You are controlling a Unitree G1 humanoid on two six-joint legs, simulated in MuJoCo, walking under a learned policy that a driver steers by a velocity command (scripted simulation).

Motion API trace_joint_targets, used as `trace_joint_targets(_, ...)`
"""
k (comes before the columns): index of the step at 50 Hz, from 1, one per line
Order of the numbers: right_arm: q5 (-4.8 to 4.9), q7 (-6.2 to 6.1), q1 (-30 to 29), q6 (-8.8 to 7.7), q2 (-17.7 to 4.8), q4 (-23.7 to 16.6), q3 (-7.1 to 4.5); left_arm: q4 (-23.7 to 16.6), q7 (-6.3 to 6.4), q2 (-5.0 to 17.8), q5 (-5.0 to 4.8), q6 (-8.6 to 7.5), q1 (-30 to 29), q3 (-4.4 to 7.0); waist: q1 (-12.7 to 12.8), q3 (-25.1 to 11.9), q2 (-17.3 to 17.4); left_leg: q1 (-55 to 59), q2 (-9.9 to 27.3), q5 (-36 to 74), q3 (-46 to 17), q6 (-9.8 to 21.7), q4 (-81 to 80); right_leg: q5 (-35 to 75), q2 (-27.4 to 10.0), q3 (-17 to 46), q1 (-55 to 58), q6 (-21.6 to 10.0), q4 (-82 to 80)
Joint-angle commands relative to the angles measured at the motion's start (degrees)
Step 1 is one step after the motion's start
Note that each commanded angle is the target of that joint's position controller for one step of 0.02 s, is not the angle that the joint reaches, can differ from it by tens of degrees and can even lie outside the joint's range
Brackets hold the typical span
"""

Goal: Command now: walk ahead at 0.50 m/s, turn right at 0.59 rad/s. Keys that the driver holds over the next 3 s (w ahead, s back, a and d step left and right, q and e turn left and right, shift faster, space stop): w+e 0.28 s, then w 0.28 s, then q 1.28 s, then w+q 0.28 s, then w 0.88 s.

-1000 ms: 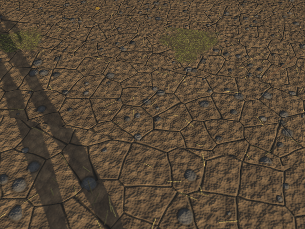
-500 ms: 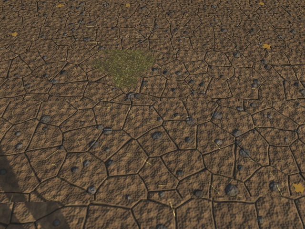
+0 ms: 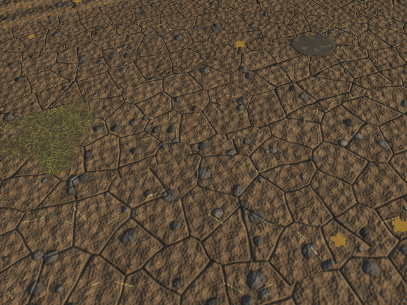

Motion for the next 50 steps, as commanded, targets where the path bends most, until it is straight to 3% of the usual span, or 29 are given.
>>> trace_joint_targets(1, -0.98, 0.28, 3.89, 1.43, -6.17, -3.16, -1.72, -2.35, 0.13, 6.77, -0.59, -2.16, 3.18, 1.81, -0.98, -5.07, -1.52, -6.46, 1.47, 2.54, -1.66, -1.05, -4.13, 21.06, -14.39, 17.91, 7.71, -9.11, -13.99)
trace_joint_targets(4, -0.58, 0.31, -1.77, 2.24, -4.86, -4.95, -1.47, -1.17, -0.05, 8.13, -0.46, -2.67, 6.22, 2.24, 0.17, -2.58, -1.94, -8.65, 0.52, 9.05, -0.99, -1.82, -12.24, 16.93, -12.2, 17.29, 5.1, -8.2, -15.75)
trace_joint_targets(7, -1.27, 0.93, -8.82, 2.14, -3.27, -7.12, -0.69, -0.17, 0.3, 8.69, -0.47, -2.42, 9.69, 2.4, 2.95, -2.48, -3.8, -9.43, -1.82, 17.12, 0.01, -1.66, -18.24, 22.43, -11.18, 17.82, 6.92, -6.48, -14.31)
trace_joint_targets(9, -0.86, 1.3, -10.17, 1.5, -4.33, -7.21, -0.78, -0.95, 0.2, 8.8, -0.01, -2.55, 9.38, 2.34, 3.23, -4.14, -3.14, -5.25, -4.23, 22.34, 1.3, -1.2, -19.07, 25.47, -9.87, 16.87, 5.01, -5.56, -12.53)
trace_joint_targets(10, -0.87, 1.32, -8.35, 1.01, -5.32, -6.1, -1.24, -0.97, 0.34, 9.36, 0.78, -2.71, 9.87, 2.48, 3.1, -5.49, -4.81, -6.07, -3.46, 24.45, -0.5, -0.22, -14.58, 29.34, -12.19, 18.91, 8.06, -6.06, -9.9)
trace_joint_targets(13, -1.08, 1.4, -11.12, -0.36, -7.17, -7.25, -1.48, -1.69, 1.14, 9.24, 1.01, -2.29, 11.31, 2.46, 3.99, -4.16, -3.02, -11.48, -3.87, 17.34, -2.32, 0.96, -14.55, 32.1, -14.11, 23.18, 14.21, -7.76, -4.93)
trace_joint_targets(15, -1.04, 1.38, -8.63, -0.98, -6.95, -6.64, -1.28, -2.83, 1.72, 9.72, 1.15, -1.83, 8.58, 2.49, 2.27, -3.28, -3.87, -5.91, -5.16, 13.35, -2.48, 2.06, -18.57, 36.52, -13.65, 23.18, 12.94, -6.82, -1.76)
trace_joint_targets(16, -0.09, 1.21, -7.06, -0.86, -6.02, -6.6, -0.99, -3.29, 1.56, 10.19, 0.87, -1.56, 7.29, 2.37, 1.1, -1.69, -3.82, 2.38, -8.83, 2.27, 1.16, 1.78, -28.28, 38.1, -10.44, 20.95, 8.05, -5.21, -1.13)
trace_joint_targets(17, -0.2, 0.85, -0.65, -0.67, -7.05, -4.92, -1.86, -2.81, 1.24, 10.09, 0.86, -1.86, 6.59, 2.32, -2.14, -3.67, -4.65, 11.58, -9.72, 3.61, 2.07, 2.25, -30.04, 43.99, -9.62, 21.46, 6.97, -3.98, 6.34)
trace_joint_targets(18, -0.39, 0.28, 8.56, -1.11, -8.16, -3.02, -2.55, -2.75, 1.26, 9.33, 0.08, -2.38, 4.6, 1.99, -7.8, -6.91, -2.72, 21.57, -8.3, 6.98, 0.8, 3.53, -36.37, 42.02, -7.79, 19.33, 3.36, -2.47, 18.69)
trace_joint_targets(19, -0.52, -0.62, 15.08, -1.6, -12.07, -2.78, -3.41, -3.95, 1.23, 2.78, -0.19, -3.29, 5.93, 0.45, -9.08, -12.68, 7.01, 31.65, 6.08, -2.05, -17.24, 7.56, -41.86, 11.77, -2.68, 14.93, -5.03, 0.46, 40.03)
trace_joint_targets(20, 0.37, -0.47, 11.32, -1.57, -14.09, -4.0, -3.03, -3.21, 1.41, -0.21, -0.03, -3.93, 18.96, -0.24, 1.7, -13.17, 16.19, 34.91, 19.51, 16.8, -44.52, 13.47, -47.84, -19.88, 2.52, 11.65, -15.74, 1.95, 48.22)
trace_joint_targets(21, 1.52, -0.22, 8.27, -1.46, -11.04, -3.8, -3.14, -1.33, 2.01, 5.81, 1.3, -3.43, 15.19, 0.54, 0.1, -6.21, 7.79, 28.61, 19.17, 14.64, -49.08, 18.97, -51.71, -15.94, -0.1, 10.23, -23.61, 2.65, 51.66)
trace_joint_targets(22, 1.34, 0.08, 4.75, -1.88, -7.48, -4.84, -2.3, -1.91, 1.83, 7.69, 1.6, -2.8, 7.81, 1.12, -0.12, -0.18, -0.94, 22.35, 17.64, 15.28, -39.69, 20.92, -51.08, -11.86, -2.33, 11.0, -24.3, 3.29, 52.68)
trace_joint_targets(23, 1.05, 0.59, 3.14, -2.07, -6.11, -4.79, -1.79, -2.2, 1.4, 8.5, 1.5, -2.25, 4.34, 1.49, 0.31, 1.59, -3.04, 17.6, 14.59, 20.81, -31.23, 19.89, -51.37, -10.12, -3.39, 11.68, -22.53, 3.42, 49.71)
trace_joint_targets(26, 1.28, 1.03, 5.42, -3.29, -7.63, -1.79, -1.92, -2.42, -0.16, 6.24, 1.22, -0.21, 2.88, 0.93, 2.28, 1.61, 2.78, 14.75, 7.88, 29.99, -17.05, 15.07, -54.61, -6.34, -5.63, 10.58, -18.02, 4.36, 38.47)
trace_joint_targets(28, 1.92, 0.82, 8.75, -3.25, -7.45, -0.02, -1.61, -3.49, -0.96, 4.67, 2.05, -0.17, -0.54, 0.19, 1.58, 0.05, 2.94, 19.25, 5.96, 39.16, -11.36, 13.81, -55.13, -1.35, -5.59, 8.66, -19.78, 4.71, 32.29)
trace_joint_targets(32, 2.27, 0.36, 11.57, -1.28, -6.29, 2.52, -0.96, -4.69, -2.15, -0.42, 2.57, -0.15, -7.76, -2.26, -0.02, -2.45, 3.64, 20.99, 1.89, 58.33, -4.68, 11.49, -51.73, 5.9, -6.64, -0.98, -14.73, 6.57, 19.85)
trace_joint_targets(33, 1.68, 0.29, 13.07, -1.3, -6.6, 3.45, -0.99, -3.27, -2.25, 0.33, 2.71, -0.36, -5.35, -1.99, 0.21, -4.7, 5.4, 22.24, 2.93, 59.69, -5.42, 11.59, -49.0, 12.74, -7.53, 0.4, -12.72, 5.24, 23.18)
trace_joint_targets(35, 1.27, -0.05, 12.34, -1.05, -7.23, 2.64, -0.88, -2.79, -1.7, 2.25, 2.48, -0.71, -7.05, -1.34, -0.23, -5.51, 4.46, 21.03, 1.98, 55.16, -5.81, 11.57, -45.57, 14.83, -6.39, -1.05, -11.36, 4.39, 24.5)
trace_joint_targets(37, 0.33, -1.73, 19.01, -1.61, -7.01, 5.08, -1.1, -5.65, -0.76, 4.34, 2.92, -1.73, -16.2, -0.81, -4.66, -2.07, 6.16, 37.92, 5.06, 45.49, -14.32, 13.18, -41.67, 14.54, -9.98, 5.78, -31.66, 4.97, 21.66)
trace_joint_targets(40, -0.74, -2.84, 19.71, -0.44, -8.04, 4.46, -2.16, -6.09, 0.34, 4.17, 2.42, -3.31, -19.88, -1.0, -5.8, -1.34, 5.02, 40.49, 6.67, 47.75, -18.91, 14.62, -35.55, 7.81, -10.67, 7.49, -35.36, 6.19, 19.48)
trace_joint_targets(42, -1.37, -2.81, 24.56, -0.69, -7.23, 6.25, -2.33, -8.56, 0.41, 4.32, 1.5, -4.24, -27.24, -0.71, -9.87, 2.1, 5.83, 41.76, 4.8, 35.55, -21.76, 14.51, -33.79, 11.53, -11.34, 7.65, -41.0, 7.2, 14.29)
trace_joint_targets(43, -1.43, -3.26, 20.41, -0.77, -5.68, 5.28, -2.4, -8.33, -0.2, 3.51, 0.7, -4.91, -26.01, -1.29, -8.04, 4.23, 1.77, 33.75, 2.26, 23.69, -20.2, 12.33, -32.78, 24.18, -13.13, 10.1, -32.11, 7.95, 1.24)
trace_joint_targets(44, -0.44, -2.88, 14.76, -0.86, -5.8, 4.41, -2.41, -5.5, -1.16, 1.22, 0.22, -5.32, -20.11, -1.82, -4.96, 2.2, 0.02, 20.59, -1.23, 15.42, -16.59, 10.15, -31.18, 35.08, -11.85, 8.08, -13.69, 7.09, -3.69)
trace_joint_targets(46, 0.72, -2.46, 14.29, -0.46, -6.54, 4.96, -2.88, 0.27, -1.76, 0.33, 0.12, -4.23, -8.0, -1.45, -1.5, -0.96, -3.93, 7.83, -5.29, -2.09, -13.29, 8.68, -22.09, 48.79, -10.46, 6.04, 9.03, 8.0, -8.01)
trace_joint_targets(48, 2.37, -2.48, 12.41, 0.59, -6.56, 5.7, -3.06, 6.74, -0.45, 4.17, 1.71, -3.28, 8.84, 0.62, 7.09, -4.4, -8.03, 1.34, -10.03, -5.91, -9.02, 6.71, -0.22, 52.67, -11.47, 1.74, 26.19, 9.38, -12.39)
trace_joint_targets(49, 3.09, -2.49, 14.79, 1.12, -4.97, 6.7, -3.17, 8.31, -0.33, 6.25, 2.89, -3.52, 13.95, 1.29, 8.66, -6.67, -11.27, -5.81, -13.42, -29.36, -8.14, 5.75, 15.87, 60.24, -16.78, 4.45, 34.48, 9.34, -9.01)
trace_joint_targets(50, 6.16, -3.22, 26.63, 2.02, -1.78, 7.56, -3.21, 6.86, -1.07, 8.27, 3.94, -4.61, 15.71, 0.62, 1.92, -17.87, -12.35, -11.75, -14.43, -39.85, -8.1, 2.95, 34.18, 94.25, -29.19, 10.34, 44.08, 7.8, 12.0)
